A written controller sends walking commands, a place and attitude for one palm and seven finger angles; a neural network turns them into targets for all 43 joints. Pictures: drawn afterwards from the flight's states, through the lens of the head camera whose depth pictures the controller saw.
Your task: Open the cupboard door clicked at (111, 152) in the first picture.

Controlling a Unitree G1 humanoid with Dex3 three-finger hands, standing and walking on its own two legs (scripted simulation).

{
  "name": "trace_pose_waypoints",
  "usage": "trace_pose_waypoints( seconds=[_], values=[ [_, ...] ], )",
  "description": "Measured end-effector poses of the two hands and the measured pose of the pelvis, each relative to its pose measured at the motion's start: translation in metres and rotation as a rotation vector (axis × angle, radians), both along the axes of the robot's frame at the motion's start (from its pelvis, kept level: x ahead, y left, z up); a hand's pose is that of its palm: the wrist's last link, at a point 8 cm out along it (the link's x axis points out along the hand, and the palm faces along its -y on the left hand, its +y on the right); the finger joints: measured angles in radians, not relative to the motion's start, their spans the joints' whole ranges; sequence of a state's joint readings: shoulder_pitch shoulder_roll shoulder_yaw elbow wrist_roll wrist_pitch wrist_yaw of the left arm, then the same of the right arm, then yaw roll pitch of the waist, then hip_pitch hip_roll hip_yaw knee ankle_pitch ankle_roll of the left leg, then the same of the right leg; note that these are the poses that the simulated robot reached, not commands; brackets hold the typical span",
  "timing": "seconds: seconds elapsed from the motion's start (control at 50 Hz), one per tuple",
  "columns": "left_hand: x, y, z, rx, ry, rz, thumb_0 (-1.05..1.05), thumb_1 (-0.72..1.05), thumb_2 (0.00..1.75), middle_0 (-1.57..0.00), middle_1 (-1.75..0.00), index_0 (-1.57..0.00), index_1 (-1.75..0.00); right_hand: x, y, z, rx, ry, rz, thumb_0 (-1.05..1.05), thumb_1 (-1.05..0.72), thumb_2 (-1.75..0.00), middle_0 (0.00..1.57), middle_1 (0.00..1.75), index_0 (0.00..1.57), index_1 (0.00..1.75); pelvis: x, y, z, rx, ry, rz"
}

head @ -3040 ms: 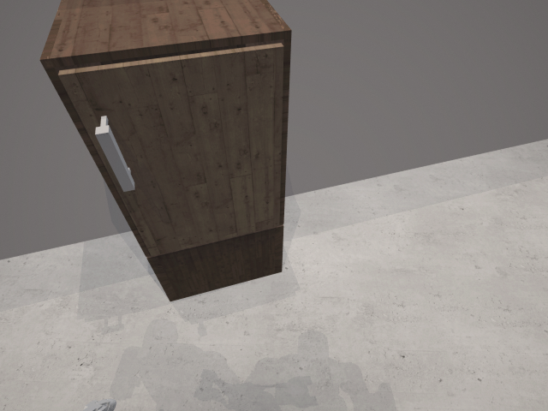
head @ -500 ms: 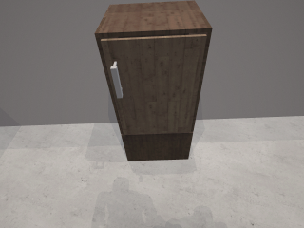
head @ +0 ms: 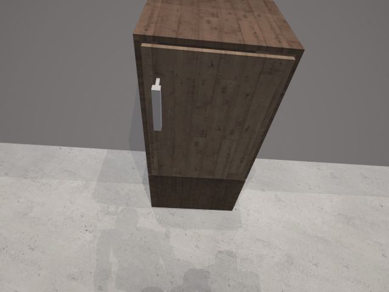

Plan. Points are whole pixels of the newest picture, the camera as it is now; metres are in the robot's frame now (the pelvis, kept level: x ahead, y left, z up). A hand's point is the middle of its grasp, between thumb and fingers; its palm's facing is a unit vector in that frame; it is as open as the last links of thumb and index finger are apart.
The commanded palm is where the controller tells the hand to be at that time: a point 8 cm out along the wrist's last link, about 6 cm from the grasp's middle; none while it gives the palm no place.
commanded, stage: come to a stop and stand still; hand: left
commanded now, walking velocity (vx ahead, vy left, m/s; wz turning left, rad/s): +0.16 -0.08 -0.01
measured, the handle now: (157, 105) +0.62 +0.16 +0.01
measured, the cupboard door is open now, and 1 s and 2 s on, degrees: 0 0 0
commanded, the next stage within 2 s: look again from close up in 1.52 s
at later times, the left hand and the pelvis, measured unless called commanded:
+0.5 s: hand out of the picture +0.14 +0.15 -0.18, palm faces +0.05 -0.98 -0.21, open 7.4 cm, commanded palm none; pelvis +0.04 -0.02 -0.01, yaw +2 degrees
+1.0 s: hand out of the picture -0.02 +0.19 -0.17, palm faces +0.04 -0.98 -0.22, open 7.4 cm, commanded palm none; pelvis +0.01 +0.01 +0.00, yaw +0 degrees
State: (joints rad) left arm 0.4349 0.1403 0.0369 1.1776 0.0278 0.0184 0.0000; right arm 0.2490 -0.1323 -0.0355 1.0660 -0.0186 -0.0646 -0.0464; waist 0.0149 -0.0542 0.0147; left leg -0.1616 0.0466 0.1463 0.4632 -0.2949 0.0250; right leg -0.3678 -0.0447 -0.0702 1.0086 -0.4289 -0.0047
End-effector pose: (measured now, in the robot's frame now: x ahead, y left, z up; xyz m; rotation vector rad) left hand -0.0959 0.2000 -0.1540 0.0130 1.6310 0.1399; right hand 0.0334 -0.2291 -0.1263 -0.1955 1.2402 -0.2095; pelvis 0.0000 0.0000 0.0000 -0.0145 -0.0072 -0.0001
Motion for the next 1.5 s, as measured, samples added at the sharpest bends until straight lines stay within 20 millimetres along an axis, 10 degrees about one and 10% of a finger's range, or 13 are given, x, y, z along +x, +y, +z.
trace_pose_waypoints(
  seconds=[0.24, 0.38, 0.58, 0.94, 1.5],
  values=[
    [0.201, 0.012, 0.006, 0.131, -0.354, -0.102, 0.01, 0.92, 0.90, -0.19, -0.30, -0.19, -0.30, -0.032, 0.004, -0.027, 0.112, 0.244, -0.086, 0.01, -0.91, -0.90, 0.20, 0.29, 0.20, 0.30, 0.056, -0.025, -0.009, 0.032, -0.018, 0.007],
    [0.243, -0.006, 0.012, 0.158, -0.432, -0.125, 0.00, 0.91, 0.90, -0.19, -0.30, -0.20, -0.30, -0.008, -0.014, -0.043, 0.127, 0.264, -0.097, 0.01, -0.91, -0.90, 0.20, 0.29, 0.20, 0.30, 0.059, -0.034, -0.014, 0.020, -0.013, 0.034],
    [0.205, 0.017, -0.008, 0.111, -0.419, -0.070, 0.00, 0.91, 0.90, -0.20, -0.30, -0.20, -0.30, 0.041, -0.017, -0.026, 0.024, 0.039, -0.012, 0.00, -0.91, -0.90, 0.19, 0.29, 0.20, 0.30, 0.030, -0.007, -0.020, -0.002, -0.017, 0.032],
    [0.074, 0.044, 0.010, 0.137, -0.129, -0.048, 0.01, 0.91, 0.90, -0.19, -0.30, -0.20, -0.30, 0.000, 0.017, -0.020, 0.064, 0.073, -0.023, 0.01, -0.93, -0.90, 0.20, 0.29, 0.20, 0.30, 0.010, 0.014, -0.002, 0.031, 0.008, -0.005],
    [0.054, -0.007, 0.009, 0.065, -0.146, -0.067, 0.01, 0.91, 0.90, -0.19, -0.30, -0.20, -0.30, -0.094, 0.020, -0.021, 0.128, 0.259, -0.080, 0.01, -0.91, -0.90, 0.20, 0.29, 0.20, 0.30, -0.010, -0.008, 0.003, 0.020, -0.010, -0.007]
  ],
)
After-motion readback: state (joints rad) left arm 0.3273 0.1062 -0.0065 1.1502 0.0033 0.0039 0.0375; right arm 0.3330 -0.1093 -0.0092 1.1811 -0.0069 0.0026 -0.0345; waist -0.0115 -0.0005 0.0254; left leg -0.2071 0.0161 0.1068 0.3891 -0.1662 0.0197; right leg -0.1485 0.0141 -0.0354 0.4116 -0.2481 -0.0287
